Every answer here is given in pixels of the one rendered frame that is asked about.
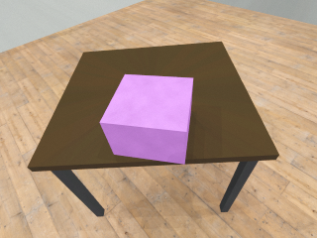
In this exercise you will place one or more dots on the table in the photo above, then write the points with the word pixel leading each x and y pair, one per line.
pixel 225 125

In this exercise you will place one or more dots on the carton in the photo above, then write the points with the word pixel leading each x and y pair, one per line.
pixel 149 117

